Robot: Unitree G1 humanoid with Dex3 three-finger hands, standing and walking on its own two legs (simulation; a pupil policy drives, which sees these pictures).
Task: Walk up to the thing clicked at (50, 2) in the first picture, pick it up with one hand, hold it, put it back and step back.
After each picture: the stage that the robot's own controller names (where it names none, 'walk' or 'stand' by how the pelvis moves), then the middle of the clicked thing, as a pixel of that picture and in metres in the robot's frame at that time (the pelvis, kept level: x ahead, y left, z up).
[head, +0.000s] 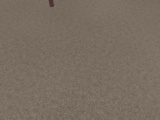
stand; out of the picture +2.26 +0.55 -0.65
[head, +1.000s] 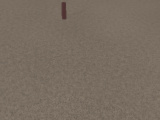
walk; (63, 11) +2.14 +0.30 -0.63
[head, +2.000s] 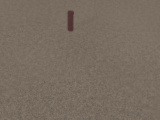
walk; (70, 21) +1.53 +0.15 -0.64
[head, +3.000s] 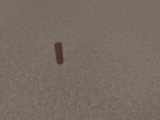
walk; (59, 54) +1.02 +0.24 -0.64
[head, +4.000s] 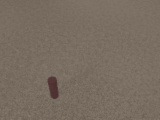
walk; (53, 88) +0.67 +0.23 -0.65
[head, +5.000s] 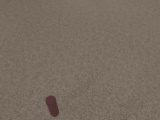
stand; (52, 106) +0.48 +0.23 -0.64
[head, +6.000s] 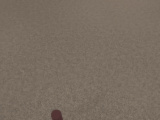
stand; out of the picture +0.43 +0.22 -0.65
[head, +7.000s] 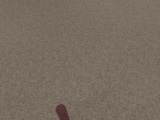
stand; (63, 115) +0.42 +0.21 -0.65
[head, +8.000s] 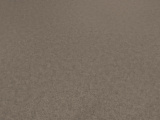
stand; out of the picture +0.36 +0.23 -0.66
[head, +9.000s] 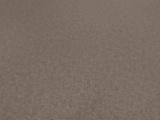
stand; out of the picture +0.35 +0.24 -0.66
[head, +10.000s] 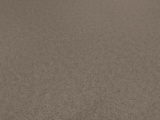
stand; out of the picture +0.36 +0.24 -0.66
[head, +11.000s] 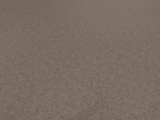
stand; out of the picture +0.36 +0.23 -0.66
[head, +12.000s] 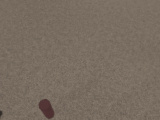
go down; (47, 109) +0.39 +0.23 -0.60
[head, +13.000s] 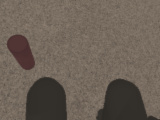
go down; (23, 55) +0.44 +0.27 -0.24
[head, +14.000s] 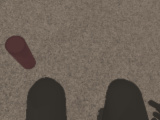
close in; (23, 55) +0.44 +0.27 -0.25
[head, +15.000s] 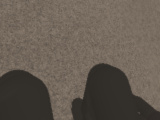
close in; out of the picture +0.41 +0.31 -0.16
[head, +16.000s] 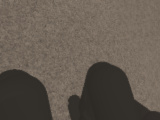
close; out of the picture +0.40 +0.31 -0.16
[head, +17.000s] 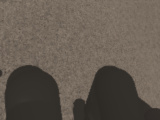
lift; out of the picture +0.34 +0.28 -0.15
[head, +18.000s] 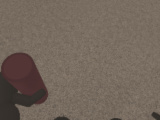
lift; (30, 84) +0.31 +0.19 +0.04
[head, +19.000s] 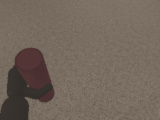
hold; (39, 80) +0.33 +0.17 +0.06
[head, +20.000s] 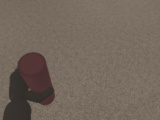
hold; (40, 83) +0.32 +0.17 +0.04
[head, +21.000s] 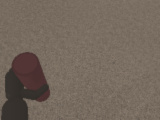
crouch; (35, 81) +0.34 +0.18 -0.02
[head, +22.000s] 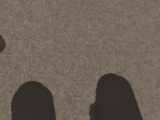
lower; out of the picture +0.47 +0.28 -0.05
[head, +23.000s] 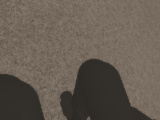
lower; out of the picture +0.43 +0.32 -0.16
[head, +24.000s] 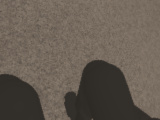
lower; out of the picture +0.42 +0.32 -0.16
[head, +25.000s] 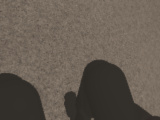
lower; out of the picture +0.41 +0.32 -0.16
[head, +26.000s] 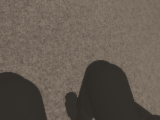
lower; out of the picture +0.41 +0.31 -0.16
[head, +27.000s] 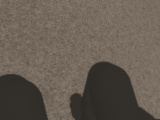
open; out of the picture +0.42 +0.29 -0.17
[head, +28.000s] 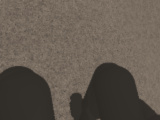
stand; out of the picture +0.41 +0.29 -0.17
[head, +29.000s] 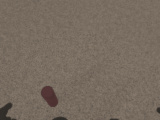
stand; (50, 97) +0.40 +0.21 -0.50
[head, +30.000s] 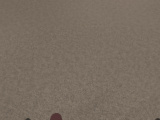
stand; out of the picture +0.40 +0.20 -0.59
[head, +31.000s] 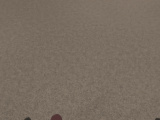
stand; out of the picture +0.39 +0.20 -0.60
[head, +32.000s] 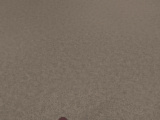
stand; out of the picture +0.41 +0.19 -0.65
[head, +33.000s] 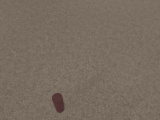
walk; (58, 103) +0.44 +0.17 -0.64
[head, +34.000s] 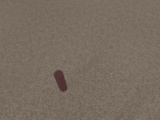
walk; (61, 81) +0.63 +0.25 -0.63
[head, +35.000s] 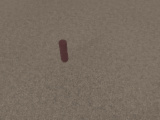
stand; (63, 51) +0.96 +0.23 -0.63
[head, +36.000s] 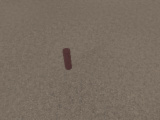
stand; (67, 59) +0.98 +0.22 -0.65
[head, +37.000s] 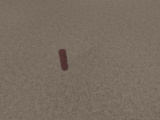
stand; (63, 60) +1.00 +0.24 -0.66
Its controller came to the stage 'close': yes
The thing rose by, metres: 0.68
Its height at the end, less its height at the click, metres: +0.00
